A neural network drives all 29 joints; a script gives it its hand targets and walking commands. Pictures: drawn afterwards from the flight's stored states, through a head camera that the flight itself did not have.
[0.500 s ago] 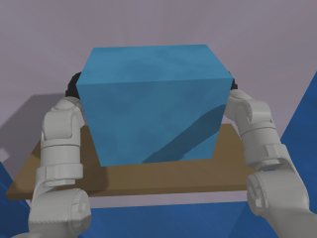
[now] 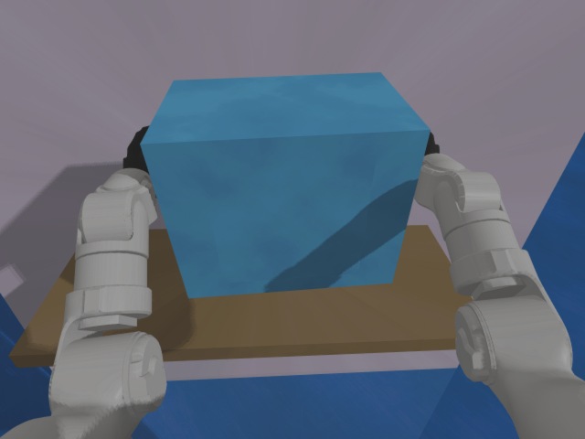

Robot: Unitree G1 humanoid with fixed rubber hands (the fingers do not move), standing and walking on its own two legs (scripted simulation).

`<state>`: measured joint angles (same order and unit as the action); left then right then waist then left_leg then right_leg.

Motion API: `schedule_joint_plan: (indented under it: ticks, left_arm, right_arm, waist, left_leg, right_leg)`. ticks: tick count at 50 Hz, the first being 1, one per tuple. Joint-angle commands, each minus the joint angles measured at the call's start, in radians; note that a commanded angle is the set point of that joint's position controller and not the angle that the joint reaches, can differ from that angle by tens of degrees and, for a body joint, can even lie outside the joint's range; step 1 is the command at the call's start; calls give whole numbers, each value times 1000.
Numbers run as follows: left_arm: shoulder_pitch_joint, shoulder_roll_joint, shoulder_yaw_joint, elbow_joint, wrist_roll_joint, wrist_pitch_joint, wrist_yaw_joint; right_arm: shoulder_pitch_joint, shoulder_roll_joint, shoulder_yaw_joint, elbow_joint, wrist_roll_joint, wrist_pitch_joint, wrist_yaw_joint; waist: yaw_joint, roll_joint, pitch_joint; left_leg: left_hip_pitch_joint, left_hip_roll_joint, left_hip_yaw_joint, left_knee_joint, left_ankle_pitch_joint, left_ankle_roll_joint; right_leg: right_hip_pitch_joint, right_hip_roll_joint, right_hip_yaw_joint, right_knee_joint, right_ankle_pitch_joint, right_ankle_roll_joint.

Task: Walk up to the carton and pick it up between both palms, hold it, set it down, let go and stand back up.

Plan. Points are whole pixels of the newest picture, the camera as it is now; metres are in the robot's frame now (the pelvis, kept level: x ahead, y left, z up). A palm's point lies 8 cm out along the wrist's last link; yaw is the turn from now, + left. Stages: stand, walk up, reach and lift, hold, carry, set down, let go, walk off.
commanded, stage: hold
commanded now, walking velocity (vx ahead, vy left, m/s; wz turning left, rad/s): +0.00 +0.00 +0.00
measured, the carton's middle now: (285, 184) +0.38 -0.01 +0.23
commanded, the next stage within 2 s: set down in 0.30 s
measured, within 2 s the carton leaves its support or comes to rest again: neither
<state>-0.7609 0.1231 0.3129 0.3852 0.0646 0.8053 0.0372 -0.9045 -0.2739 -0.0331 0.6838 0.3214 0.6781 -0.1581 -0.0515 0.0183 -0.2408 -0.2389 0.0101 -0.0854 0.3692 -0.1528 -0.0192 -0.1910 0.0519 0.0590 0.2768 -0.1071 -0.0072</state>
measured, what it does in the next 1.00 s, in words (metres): stands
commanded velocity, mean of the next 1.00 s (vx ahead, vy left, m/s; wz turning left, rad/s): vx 0.00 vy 0.00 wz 0.00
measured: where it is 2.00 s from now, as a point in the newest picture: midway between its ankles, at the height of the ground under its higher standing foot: outside the picture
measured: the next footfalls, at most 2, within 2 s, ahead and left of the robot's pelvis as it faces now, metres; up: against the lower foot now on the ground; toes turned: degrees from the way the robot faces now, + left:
none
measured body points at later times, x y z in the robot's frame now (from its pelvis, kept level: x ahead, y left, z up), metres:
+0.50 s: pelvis +0.00 +0.00 +0.00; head -0.07 +0.01 +0.44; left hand +0.37 +0.20 +0.23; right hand +0.39 -0.18 +0.24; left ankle +0.03 +0.13 -0.75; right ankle +0.02 -0.12 -0.75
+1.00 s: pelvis +0.02 +0.00 +0.00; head -0.01 +0.02 +0.45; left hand +0.39 +0.20 +0.16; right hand +0.41 -0.17 +0.17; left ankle +0.03 +0.13 -0.75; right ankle +0.02 -0.12 -0.75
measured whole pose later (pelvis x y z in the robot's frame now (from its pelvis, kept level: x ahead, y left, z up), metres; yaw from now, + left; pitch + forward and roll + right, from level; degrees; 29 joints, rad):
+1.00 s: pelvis +0.02 +0.00 +0.00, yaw +3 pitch -1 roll -1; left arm -0.52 0.08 0.25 0.24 0.05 0.50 0.05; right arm -0.61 -0.18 -0.06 0.57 0.24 0.25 -0.09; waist -0.06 -0.03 -0.08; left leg -0.16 0.00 -0.12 0.37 -0.19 -0.02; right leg -0.08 0.04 0.01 0.26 -0.15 -0.01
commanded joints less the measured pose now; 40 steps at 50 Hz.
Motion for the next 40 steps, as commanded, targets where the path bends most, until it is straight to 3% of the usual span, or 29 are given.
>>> schedule_joint_plan:
  ticks: [1, 2, 3, 4, 5, 7, 8, 10, 12, 14, 16, 20, 22, 24, 25, 27, 30, 34, 40]
  left_arm:
    - [-978, -541, -456, -312, -229, -88, -177]
    - [-953, -529, -433, -301, -220, -84, -177]
    - [-943, -538, -465, -346, -229, -84, -178]
    - [-926, -501, -423, -311, -207, -79, -182]
    - [-888, -532, -468, -382, -226, -78, -183]
    - [-865, -490, -423, -348, -194, -70, -185]
    - [-858, -484, -419, -350, -188, -67, -187]
    - [-849, -491, -430, -349, -187, -64, -191]
    - [-883, -492, -418, -332, -167, -62, -194]
    - [-912, -513, -443, -337, -170, -64, -193]
    - [-886, -561, -472, -406, -190, -80, -186]
    - [-961, -567, -516, -515, -210, -150, -167]
    - [-961, -545, -473, -398, -186, -180, -176]
    - [-876, -517, -398, -222, -113, -196, -202]
    - [-822, -494, -355, -162, -70, -202, -216]
    - [-752, -492, -322, -119, -25, -216, -241]
    - [-705, -518, -328, -130, 7, -248, -254]
    - [-777, -593, -433, -220, -63, -325, -225]
    - [-773, -630, -565, -292, -113, -380, -176]
  right_arm:
    - [-956, 660, 248, -497, 236, -76, 185]
    - [-968, 663, 266, -523, 244, -75, 177]
    - [-911, 644, 259, -519, 250, -69, 170]
    - [-922, 637, 270, -511, 251, -65, 167]
    - [-894, 641, 295, -592, 273, -73, 160]
    - [-895, 630, 301, -571, 267, -67, 153]
    - [-862, 622, 289, -550, 259, -59, 153]
    - [-888, 611, 273, -590, 245, -69, 155]
    - [-872, 613, 250, -521, 215, -62, 162]
    - [-875, 605, 223, -490, 205, -66, 171]
    - [-880, 625, 278, -567, 215, -103, 173]
    - [-887, 655, 288, -613, 200, -184, 181]
    - [-896, 655, 232, -546, 129, -222, 191]
    - [-868, 635, 182, -420, 38, -256, 203]
    - [-828, 625, 162, -352, 1, -269, 209]
    - [-776, 601, 125, -287, -56, -307, 214]
    - [-761, 596, 127, -285, -98, -383, 218]
    - [-832, 658, 203, -408, -78, -484, 211]
    - [-788, 662, 248, -461, -66, -543, 202]
  waist:
    - [-13, 22, -496]
    - [5, -2, -487]
    - [-37, 16, -503]
    - [-9, -5, -443]
    - [-29, 12, -529]
    - [-5, -22, -452]
    - [-18, -27, -412]
    - [-11, -20, -410]
    - [-14, -13, -339]
    - [-23, 44, -313]
    - [-10, 55, -337]
    - [-18, 77, -463]
    - [-17, 37, -387]
    - [1, 0, -261]
    - [13, -13, -215]
    - [3, -9, -191]
    - [-1, -3, -189]
    - [-10, -16, -352]
    - [-37, 38, -404]
  left_leg:
    - [136, -40, 36, -14, 206, -2]
    - [144, -49, 35, -3, 252, 2]
    - [173, -45, 27, 1, 290, -17]
    - [157, -52, 31, 1, 290, -8]
    - [193, -52, 27, 22, 360, -19]
    - [183, -54, 28, 6, 314, -4]
    - [180, -49, 27, -6, 291, -5]
    - [174, -47, 30, -11, 266, -3]
    - [153, -43, 36, -36, 194, -1]
    - [134, -38, 40, -44, 163, -13]
    - [170, -41, 25, -21, 221, -23]
    - [268, -47, 27, 5, 308, -43]
    - [245, -46, 31, -31, 171, -20]
    - [192, -38, 46, -86, 23, 11]
    - [167, -38, 56, -110, -24, 21]
    - [144, -36, 67, -131, -48, 23]
    - [196, -38, 80, -106, 83, 0]
    - [307, -52, 80, -36, 284, -17]
    - [373, -48, 61, -7, 373, -51]
  right_leg:
    - [227, 13, 3, -10, 210, 7]
    - [244, 14, 0, -7, 260, 17]
    - [257, 18, -3, 4, 309, 17]
    - [252, 15, -6, -5, 308, 26]
    - [295, 20, -6, 13, 406, 27]
    - [281, 17, -14, -4, 351, 32]
    - [265, 19, -16, -10, 325, 29]
    - [248, 19, -19, -19, 280, 20]
    - [206, 12, -20, -33, 187, 17]
    - [174, 11, -17, -35, 131, 3]
    - [176, 23, -17, -25, 178, -1]
    - [175, 24, -43, -13, 221, 17]
    - [138, 9, -49, -37, 119, 24]
    - [139, -3, -52, -54, -1, 22]
    - [163, -8, -52, -61, -45, 20]
    - [225, -10, -58, -57, -58, 16]
    - [253, -4, -81, -44, 22, 17]
    - [239, 9, -102, -35, 145, 28]
    - [224, 11, -114, -17, 214, 31]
